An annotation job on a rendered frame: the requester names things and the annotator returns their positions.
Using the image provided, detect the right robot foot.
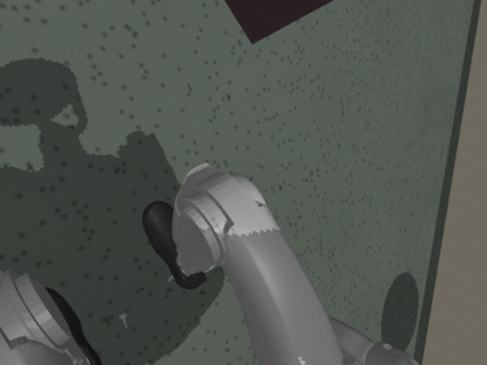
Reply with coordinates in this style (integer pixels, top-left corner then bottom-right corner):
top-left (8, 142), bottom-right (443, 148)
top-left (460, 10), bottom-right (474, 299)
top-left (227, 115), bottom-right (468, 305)
top-left (142, 201), bottom-right (205, 289)

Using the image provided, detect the left robot foot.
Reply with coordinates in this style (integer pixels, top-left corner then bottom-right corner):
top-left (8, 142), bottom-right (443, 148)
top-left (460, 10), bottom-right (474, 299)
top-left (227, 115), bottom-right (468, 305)
top-left (45, 287), bottom-right (102, 365)

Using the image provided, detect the right robot arm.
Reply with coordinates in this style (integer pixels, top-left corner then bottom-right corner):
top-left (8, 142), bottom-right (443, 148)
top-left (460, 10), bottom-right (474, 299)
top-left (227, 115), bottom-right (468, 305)
top-left (364, 341), bottom-right (419, 365)

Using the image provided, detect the right robot hand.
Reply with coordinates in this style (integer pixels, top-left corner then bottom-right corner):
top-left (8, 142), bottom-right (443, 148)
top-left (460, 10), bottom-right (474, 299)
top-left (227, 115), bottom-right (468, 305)
top-left (329, 317), bottom-right (376, 365)

